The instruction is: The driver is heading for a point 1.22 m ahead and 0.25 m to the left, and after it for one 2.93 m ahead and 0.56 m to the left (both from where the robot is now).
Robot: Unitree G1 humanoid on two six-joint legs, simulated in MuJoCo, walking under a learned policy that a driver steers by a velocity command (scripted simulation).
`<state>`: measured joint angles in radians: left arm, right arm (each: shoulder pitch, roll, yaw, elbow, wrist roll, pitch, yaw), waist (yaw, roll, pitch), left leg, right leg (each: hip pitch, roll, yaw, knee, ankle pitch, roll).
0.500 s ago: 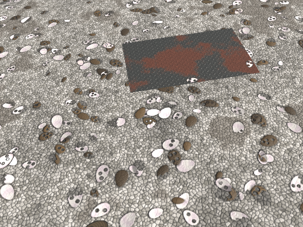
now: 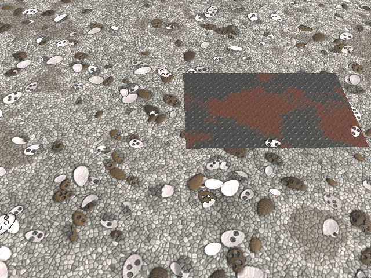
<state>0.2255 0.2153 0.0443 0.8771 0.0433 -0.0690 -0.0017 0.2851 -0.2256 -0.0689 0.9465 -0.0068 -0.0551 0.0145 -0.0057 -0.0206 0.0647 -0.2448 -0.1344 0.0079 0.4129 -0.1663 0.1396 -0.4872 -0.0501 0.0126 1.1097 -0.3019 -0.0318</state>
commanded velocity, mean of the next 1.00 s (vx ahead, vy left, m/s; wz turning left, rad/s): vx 0.39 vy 0.00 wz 0.49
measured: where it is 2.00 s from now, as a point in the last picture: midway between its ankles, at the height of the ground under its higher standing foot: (139, 216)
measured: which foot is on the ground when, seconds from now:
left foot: down 0.00-0.36, up 0.38-0.82, down 0.84-1.00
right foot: up 0.00-0.34, down 0.36-0.84, up 0.86-1.00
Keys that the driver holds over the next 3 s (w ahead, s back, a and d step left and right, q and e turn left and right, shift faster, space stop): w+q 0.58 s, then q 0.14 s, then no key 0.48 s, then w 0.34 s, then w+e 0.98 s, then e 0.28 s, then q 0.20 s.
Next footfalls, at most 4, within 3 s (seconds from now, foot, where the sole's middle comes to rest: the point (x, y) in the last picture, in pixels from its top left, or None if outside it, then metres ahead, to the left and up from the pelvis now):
0.36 right None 0.39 -0.11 -0.78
0.84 left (141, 256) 0.54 0.17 -0.78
1.26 right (196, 248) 0.57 -0.03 -0.77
1.60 left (124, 254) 0.55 0.23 -0.78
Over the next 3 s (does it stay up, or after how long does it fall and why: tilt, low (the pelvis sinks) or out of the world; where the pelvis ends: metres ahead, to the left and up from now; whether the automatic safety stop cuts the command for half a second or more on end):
stays up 1.14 0.29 0.00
